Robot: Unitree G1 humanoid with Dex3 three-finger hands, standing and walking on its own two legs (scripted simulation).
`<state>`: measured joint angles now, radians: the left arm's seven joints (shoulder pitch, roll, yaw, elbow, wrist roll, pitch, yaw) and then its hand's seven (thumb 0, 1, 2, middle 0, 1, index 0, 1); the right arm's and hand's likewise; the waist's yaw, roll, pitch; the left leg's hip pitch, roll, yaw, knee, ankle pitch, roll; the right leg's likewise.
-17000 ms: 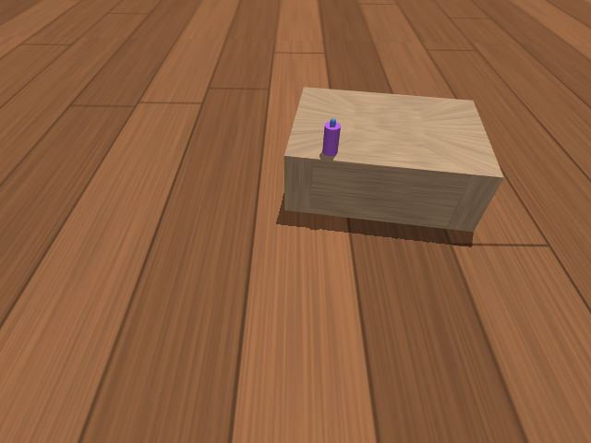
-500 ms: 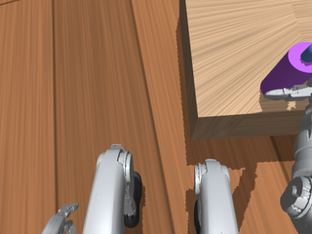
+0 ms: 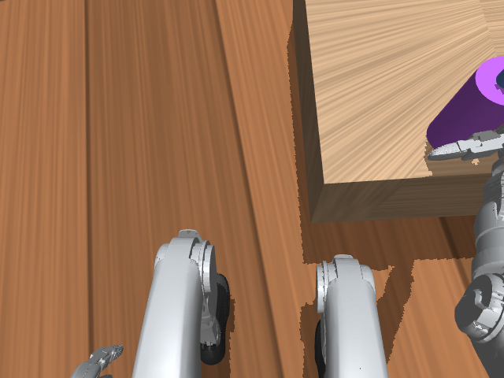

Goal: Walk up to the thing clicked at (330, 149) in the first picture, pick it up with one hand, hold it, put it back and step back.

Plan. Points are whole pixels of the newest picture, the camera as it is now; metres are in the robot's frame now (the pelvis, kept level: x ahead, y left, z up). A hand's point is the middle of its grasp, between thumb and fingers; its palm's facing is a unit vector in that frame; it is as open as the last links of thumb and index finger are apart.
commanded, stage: close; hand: right
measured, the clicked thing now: (481, 105) +0.51 -0.24 +0.02
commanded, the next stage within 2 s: settle in 1.02 s
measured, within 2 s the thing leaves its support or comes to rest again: leaves its support in 1.54 s
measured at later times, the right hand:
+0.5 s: hand (468, 111) +0.52 -0.24 -0.01, palm faces +0.21 +0.98 -0.02, open 15.9 cm
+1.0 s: hand (470, 118) +0.50 -0.24 +0.00, palm faces +0.22 +0.97 -0.02, open 9.4 cm
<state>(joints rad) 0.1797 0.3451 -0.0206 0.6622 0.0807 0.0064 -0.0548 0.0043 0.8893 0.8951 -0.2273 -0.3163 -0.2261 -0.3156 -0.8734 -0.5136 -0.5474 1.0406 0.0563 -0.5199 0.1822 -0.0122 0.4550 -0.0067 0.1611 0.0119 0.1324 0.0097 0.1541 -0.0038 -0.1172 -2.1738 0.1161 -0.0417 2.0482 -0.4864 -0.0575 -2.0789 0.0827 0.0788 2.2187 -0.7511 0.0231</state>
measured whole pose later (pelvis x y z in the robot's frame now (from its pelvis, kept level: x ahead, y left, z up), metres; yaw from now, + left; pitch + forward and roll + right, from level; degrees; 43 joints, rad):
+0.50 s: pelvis +0.00 -0.01 +0.00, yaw +1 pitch +35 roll +5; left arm 0.19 0.34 -0.01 0.66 0.08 0.02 -0.05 0.00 0.89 0.91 -0.22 -0.32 -0.22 -0.32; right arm -0.86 -0.49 -0.52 1.02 0.04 -0.52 0.13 -0.02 0.47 -0.08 0.35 0.18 0.33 0.18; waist 0.17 -0.01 -0.12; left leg -2.16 0.12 -0.04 2.03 -0.48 -0.06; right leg -2.08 0.08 0.07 2.21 -0.75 0.01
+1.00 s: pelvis +0.00 +0.00 +0.01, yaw +0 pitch +36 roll +4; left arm 0.15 0.33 -0.01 0.66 0.08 0.01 -0.06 0.00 0.90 0.90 -0.22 -0.31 -0.22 -0.31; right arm -0.79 -0.44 -0.51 0.96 0.06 -0.55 0.13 -0.01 0.11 -0.58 0.82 0.71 0.83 0.72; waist 0.15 -0.01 -0.13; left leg -2.14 0.12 -0.04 2.02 -0.50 -0.06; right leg -2.05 0.08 0.07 2.19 -0.76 0.01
